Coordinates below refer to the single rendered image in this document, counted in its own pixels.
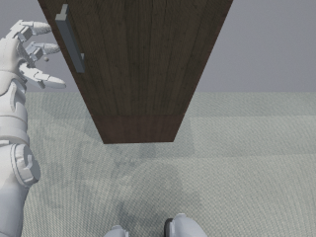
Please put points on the left robot shin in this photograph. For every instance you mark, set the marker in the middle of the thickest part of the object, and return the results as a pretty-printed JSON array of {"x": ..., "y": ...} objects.
[{"x": 116, "y": 227}]

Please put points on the robot left forearm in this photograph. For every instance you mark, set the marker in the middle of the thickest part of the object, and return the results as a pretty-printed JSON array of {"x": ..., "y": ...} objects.
[{"x": 13, "y": 114}]

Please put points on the right robot foot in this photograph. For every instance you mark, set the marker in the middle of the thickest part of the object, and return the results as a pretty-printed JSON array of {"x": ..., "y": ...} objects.
[{"x": 167, "y": 227}]

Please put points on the robot left upper arm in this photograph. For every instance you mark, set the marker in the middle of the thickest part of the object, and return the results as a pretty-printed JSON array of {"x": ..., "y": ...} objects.
[{"x": 19, "y": 170}]

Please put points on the handle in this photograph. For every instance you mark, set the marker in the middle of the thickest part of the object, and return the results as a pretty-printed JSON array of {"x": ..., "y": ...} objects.
[{"x": 69, "y": 39}]

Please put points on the left robot hand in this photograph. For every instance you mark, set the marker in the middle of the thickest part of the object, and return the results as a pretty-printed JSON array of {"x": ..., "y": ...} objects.
[{"x": 13, "y": 55}]

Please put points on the cupboard door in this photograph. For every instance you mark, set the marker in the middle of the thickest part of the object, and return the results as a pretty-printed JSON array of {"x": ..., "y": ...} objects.
[{"x": 142, "y": 57}]

